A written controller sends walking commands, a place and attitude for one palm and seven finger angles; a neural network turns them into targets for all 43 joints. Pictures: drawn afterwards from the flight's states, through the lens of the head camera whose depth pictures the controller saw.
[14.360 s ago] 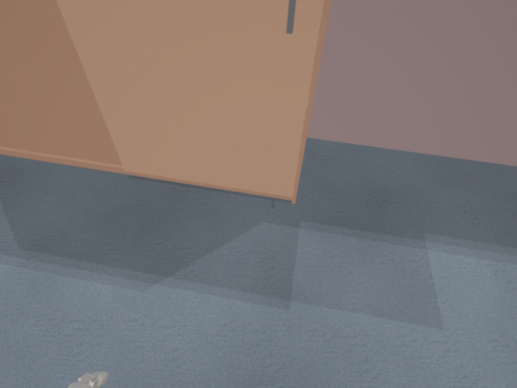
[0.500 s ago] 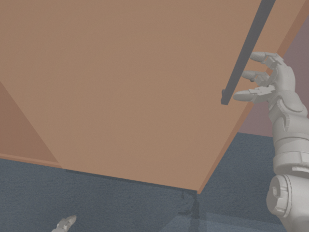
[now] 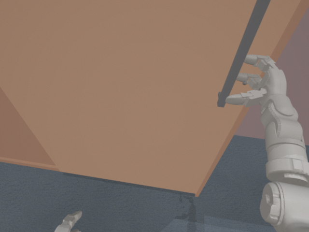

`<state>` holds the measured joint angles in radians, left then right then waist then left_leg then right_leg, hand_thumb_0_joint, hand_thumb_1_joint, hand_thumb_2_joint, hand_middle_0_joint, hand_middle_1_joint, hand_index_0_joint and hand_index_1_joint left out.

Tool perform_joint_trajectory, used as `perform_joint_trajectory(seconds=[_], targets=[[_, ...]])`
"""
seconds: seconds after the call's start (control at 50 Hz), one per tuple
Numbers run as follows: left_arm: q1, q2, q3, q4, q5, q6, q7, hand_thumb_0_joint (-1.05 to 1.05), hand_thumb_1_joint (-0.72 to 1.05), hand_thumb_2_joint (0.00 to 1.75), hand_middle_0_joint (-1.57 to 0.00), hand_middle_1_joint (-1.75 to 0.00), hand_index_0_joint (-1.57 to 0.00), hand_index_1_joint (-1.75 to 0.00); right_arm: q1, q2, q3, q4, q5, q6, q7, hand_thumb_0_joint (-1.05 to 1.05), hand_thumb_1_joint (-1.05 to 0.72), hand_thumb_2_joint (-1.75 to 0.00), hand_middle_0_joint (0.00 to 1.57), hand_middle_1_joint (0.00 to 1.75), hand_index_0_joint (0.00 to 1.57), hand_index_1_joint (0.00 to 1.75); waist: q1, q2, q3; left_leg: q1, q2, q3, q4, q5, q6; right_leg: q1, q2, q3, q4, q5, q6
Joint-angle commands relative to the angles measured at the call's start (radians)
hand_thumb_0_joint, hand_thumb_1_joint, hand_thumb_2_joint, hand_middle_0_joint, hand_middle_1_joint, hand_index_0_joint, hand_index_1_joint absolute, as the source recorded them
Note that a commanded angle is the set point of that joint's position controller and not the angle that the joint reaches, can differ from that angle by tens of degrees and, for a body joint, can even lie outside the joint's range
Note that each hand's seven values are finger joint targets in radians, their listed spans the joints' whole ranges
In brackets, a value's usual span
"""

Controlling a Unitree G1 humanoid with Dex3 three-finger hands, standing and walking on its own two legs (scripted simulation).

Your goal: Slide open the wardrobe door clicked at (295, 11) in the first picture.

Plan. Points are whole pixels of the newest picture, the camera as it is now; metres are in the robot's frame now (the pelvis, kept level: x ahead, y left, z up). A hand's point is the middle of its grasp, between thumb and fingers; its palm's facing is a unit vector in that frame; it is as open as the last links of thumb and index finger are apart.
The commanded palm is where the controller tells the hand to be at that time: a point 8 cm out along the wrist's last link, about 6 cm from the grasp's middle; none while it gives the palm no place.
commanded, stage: slide the fingers in behind the handle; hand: right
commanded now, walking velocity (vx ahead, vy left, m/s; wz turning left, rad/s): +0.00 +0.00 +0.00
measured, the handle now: (237, 58) +0.50 -0.16 +0.24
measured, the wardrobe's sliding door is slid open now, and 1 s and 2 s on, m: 0.00 0.00 0.00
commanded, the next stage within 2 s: grip the handle and tug to test in 1.48 s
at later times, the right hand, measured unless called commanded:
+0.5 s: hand (233, 80) +0.44 -0.15 +0.20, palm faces +0.07 +1.00 +0.02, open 14.0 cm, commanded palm +0.41 -0.20 +0.20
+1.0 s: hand (228, 81) +0.44 -0.14 +0.20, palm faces +0.06 +1.00 +0.02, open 14.0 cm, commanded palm +0.41 -0.18 +0.20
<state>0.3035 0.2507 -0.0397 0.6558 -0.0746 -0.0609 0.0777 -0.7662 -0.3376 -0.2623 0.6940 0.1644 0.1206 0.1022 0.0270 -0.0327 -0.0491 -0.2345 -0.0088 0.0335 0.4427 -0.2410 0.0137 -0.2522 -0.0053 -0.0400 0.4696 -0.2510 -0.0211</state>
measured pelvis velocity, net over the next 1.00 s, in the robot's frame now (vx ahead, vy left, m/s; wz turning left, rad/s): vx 0.00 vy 0.01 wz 0.00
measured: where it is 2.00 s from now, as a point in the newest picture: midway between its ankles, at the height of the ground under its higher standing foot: outside the picture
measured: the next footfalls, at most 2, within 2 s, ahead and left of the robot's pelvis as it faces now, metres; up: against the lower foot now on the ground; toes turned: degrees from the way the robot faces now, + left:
none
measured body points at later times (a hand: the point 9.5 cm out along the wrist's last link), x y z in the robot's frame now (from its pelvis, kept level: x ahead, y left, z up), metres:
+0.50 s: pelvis +0.00 +0.01 +0.00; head +0.00 +0.02 +0.45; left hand +0.11 +0.26 -0.11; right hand +0.43 -0.20 +0.21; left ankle -0.01 +0.11 -0.74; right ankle +0.00 -0.10 -0.74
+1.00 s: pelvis +0.00 +0.01 +0.00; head +0.00 +0.02 +0.45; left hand +0.12 +0.26 -0.11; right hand +0.43 -0.19 +0.21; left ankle -0.01 +0.11 -0.74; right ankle +0.00 -0.10 -0.74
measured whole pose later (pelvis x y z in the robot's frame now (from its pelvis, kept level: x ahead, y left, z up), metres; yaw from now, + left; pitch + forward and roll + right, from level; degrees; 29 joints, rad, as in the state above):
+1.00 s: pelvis +0.00 +0.01 +0.00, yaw +0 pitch +2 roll +0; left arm 0.28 0.25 -0.03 0.67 -0.07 -0.04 0.07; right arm -0.77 -0.26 -0.21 0.65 0.16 0.15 0.03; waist 0.02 -0.03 -0.05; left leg -0.22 -0.02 0.04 0.43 -0.24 0.02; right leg -0.23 -0.01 -0.03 0.45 -0.24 -0.01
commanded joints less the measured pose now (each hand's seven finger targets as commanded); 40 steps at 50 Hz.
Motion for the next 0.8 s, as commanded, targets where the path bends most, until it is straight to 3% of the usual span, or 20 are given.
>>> perform_joint_trajectory(seconds=[0.0,0.02,0.04,0.14,0.2,0.22,0.24,0.26,0.32,0.34,0.4,0.42,0.48,0.52,0.54,0.58,0.62,0.7,0.78], targets=[[-0.057,0.130,0.047,-0.118,0.001,-0.046,0.010,0.00,0.90,0.90,-0.20,-0.30,-0.20,-0.30,-0.503,-0.176,-0.013,-0.256,0.015,-0.042,-0.008,0.00,0.50,-0.30,0.30,1.20,0.30,1.20,0.006,0.017,-0.275,0.037,-0.006,-0.006,-0.045,0.276,0.016,0.176,-0.011,0.052,-0.036,0.276,-0.019],[-0.056,0.132,0.048,-0.121,0.003,-0.043,0.011,0.00,0.90,0.90,-0.20,-0.30,-0.20,-0.30,-0.484,-0.178,-0.016,-0.253,0.015,-0.039,-0.013,0.00,0.50,-0.30,0.30,1.20,0.30,1.20,0.003,0.048,-0.270,0.046,-0.006,-0.002,-0.048,0.269,0.014,0.167,-0.013,0.053,-0.037,0.271,-0.021],[-0.065,0.130,0.046,-0.121,0.002,-0.041,0.012,0.00,0.90,0.90,-0.20,-0.30,-0.20,-0.30,-0.506,-0.169,-0.007,-0.262,0.013,-0.033,-0.017,0.00,0.50,-0.30,0.30,1.20,0.30,1.20,0.005,0.021,-0.271,0.044,-0.003,-0.006,-0.048,0.272,0.015,0.168,-0.010,0.051,-0.040,0.269,-0.021],[-0.072,0.127,0.042,-0.118,0.006,-0.032,0.016,0.00,0.90,0.90,-0.20,-0.30,-0.20,-0.30,-0.517,-0.182,-0.018,-0.243,0.004,-0.028,-0.037,0.00,0.50,-0.30,0.30,1.20,0.30,1.20,0.004,0.037,-0.268,0.055,0.000,-0.009,-0.055,0.254,0.014,0.155,-0.008,0.051,-0.045,0.247,-0.021],[-0.068,0.124,0.040,-0.109,0.006,-0.032,0.018,0.00,0.90,0.90,-0.20,-0.30,-0.20,-0.30,-0.583,-0.155,0.013,-0.213,0.000,-0.033,-0.038,0.00,0.50,-0.30,0.30,1.20,0.30,1.20,0.022,0.033,-0.242,0.026,-0.001,-0.009,-0.064,0.222,0.013,0.152,-0.006,0.056,-0.049,0.212,-0.021],[-0.066,0.129,0.045,-0.110,0.007,-0.033,0.020,0.00,0.90,0.90,-0.20,-0.30,-0.20,-0.30,-0.582,-0.174,0.000,-0.224,0.000,-0.045,-0.043,0.00,0.50,-0.30,0.30,1.20,0.30,1.20,0.021,0.058,-0.267,0.043,-0.001,-0.009,-0.063,0.234,0.012,0.162,-0.008,0.056,-0.043,0.229,-0.025],[-0.072,0.123,0.043,-0.114,0.007,-0.037,0.018,0.00,0.90,0.90,-0.20,-0.30,-0.20,-0.30,-0.584,-0.141,0.020,-0.234,0.004,-0.048,-0.040,0.00,0.50,-0.30,0.30,1.20,0.30,1.20,0.015,0.026,-0.295,0.052,0.002,-0.015,-0.056,0.257,0.013,0.174,-0.004,0.051,-0.040,0.245,-0.025],[-0.071,0.121,0.043,-0.111,0.005,-0.037,0.019,0.00,0.90,0.90,-0.20,-0.30,-0.20,-0.30,-0.590,-0.147,0.019,-0.236,0.002,-0.052,-0.039,0.00,0.50,-0.30,0.30,1.20,0.30,1.20,0.016,0.005,-0.300,0.048,0.001,-0.012,-0.054,0.261,0.015,0.183,-0.005,0.052,-0.039,0.252,-0.021],[-0.057,0.128,0.046,-0.104,0.009,-0.035,0.017,0.00,0.90,0.90,-0.20,-0.30,-0.20,-0.30,-0.554,-0.159,0.000,-0.186,0.002,-0.055,-0.043,0.00,0.50,-0.30,0.30,1.20,0.30,1.20,0.014,0.055,-0.286,0.058,-0.001,-0.008,-0.056,0.264,0.012,0.162,-0.007,0.052,-0.040,0.253,-0.023],[-0.061,0.124,0.045,-0.107,0.008,-0.035,0.016,0.00,0.90,0.90,-0.20,-0.30,-0.20,-0.30,-0.554,-0.154,0.002,-0.195,0.002,-0.055,-0.043,0.00,0.50,-0.30,0.30,1.20,0.30,1.20,0.006,0.023,-0.288,0.062,0.001,-0.012,-0.053,0.279,0.014,0.161,-0.004,0.047,-0.041,0.261,-0.023],[-0.061,0.121,0.045,-0.112,0.007,-0.037,0.010,0.00,0.90,0.90,-0.20,-0.30,-0.20,-0.30,-0.554,-0.124,0.021,-0.218,0.001,-0.054,-0.045,0.00,0.50,-0.30,0.30,1.20,0.30,1.20,0.004,0.018,-0.295,0.067,-0.001,-0.008,-0.049,0.293,0.016,0.166,-0.003,0.046,-0.043,0.273,-0.020],[-0.055,0.127,0.050,-0.112,0.009,-0.035,0.010,0.00,0.90,0.90,-0.20,-0.30,-0.20,-0.30,-0.512,-0.147,-0.003,-0.196,0.003,-0.054,-0.049,0.00,0.50,-0.30,0.30,1.20,0.30,1.20,-0.002,0.073,-0.298,0.086,-0.002,-0.007,-0.051,0.294,0.014,0.152,-0.005,0.048,-0.041,0.275,-0.025],[-0.064,0.124,0.047,-0.115,0.008,-0.031,0.011,0.00,0.90,0.90,-0.20,-0.30,-0.20,-0.30,-0.512,-0.168,-0.024,-0.207,0.001,-0.046,-0.054,0.00,0.50,-0.30,0.30,1.20,0.30,1.20,-0.008,0.049,-0.283,0.092,0.001,-0.015,-0.056,0.293,0.010,0.132,-0.001,0.035,-0.047,0.252,-0.026],[-0.059,0.127,0.049,-0.112,0.009,-0.029,0.012,0.00,0.90,0.90,-0.20,-0.30,-0.20,-0.30,-0.528,-0.166,-0.012,-0.209,-0.005,-0.049,-0.059,0.00,0.50,-0.30,0.30,1.20,0.30,1.20,0.005,0.064,-0.266,0.087,0.002,-0.014,-0.060,0.284,0.008,0.129,-0.003,0.035,-0.045,0.246,-0.030],[-0.058,0.127,0.049,-0.112,0.011,-0.031,0.013,0.00,0.90,0.90,-0.20,-0.30,-0.20,-0.30,-0.532,-0.183,-0.031,-0.222,-0.004,-0.052,-0.062,0.00,0.50,-0.30,0.30,1.20,0.30,1.20,-0.005,0.063,-0.285,0.100,0.002,-0.016,-0.056,0.292,0.010,0.129,-0.001,0.038,-0.048,0.252,-0.030],[-0.066,0.120,0.048,-0.117,0.009,-0.033,0.013,0.00,0.90,0.90,-0.20,-0.30,-0.20,-0.30,-0.551,-0.154,-0.004,-0.257,-0.005,-0.059,-0.058,0.00,0.50,-0.30,0.30,1.20,0.30,1.20,-0.001,0.014,-0.300,0.097,0.000,-0.019,-0.054,0.306,0.011,0.151,0.001,0.032,-0.044,0.265,-0.028],[-0.055,0.127,0.052,-0.108,0.010,-0.033,0.015,0.00,0.90,0.90,-0.20,-0.30,-0.20,-0.30,-0.532,-0.168,-0.016,-0.225,-0.001,-0.059,-0.058,0.00,0.50,-0.30,0.30,1.20,0.30,1.20,0.007,0.078,-0.283,0.096,-0.001,-0.017,-0.061,0.297,0.006,0.138,-0.003,0.034,-0.041,0.252,-0.032],[-0.056,0.121,0.051,-0.105,0.009,-0.039,0.014,0.00,0.90,0.90,-0.20,-0.30,-0.20,-0.30,-0.574,-0.137,0.010,-0.247,-0.002,-0.059,-0.054,0.00,0.50,-0.30,0.30,1.20,0.30,1.20,0.009,0.015,-0.307,0.081,-0.001,-0.017,-0.055,0.296,0.011,0.162,0.001,0.036,-0.040,0.256,-0.028],[-0.054,0.123,0.051,-0.103,0.011,-0.038,0.012,0.00,0.90,0.90,-0.20,-0.30,-0.20,-0.30,-0.532,-0.136,-0.002,-0.217,0.007,-0.050,-0.055,0.00,0.50,-0.30,0.30,1.20,0.30,1.20,0.004,0.055,-0.294,0.091,-0.001,-0.017,-0.055,0.316,0.008,0.143,0.002,0.032,-0.038,0.260,-0.031]])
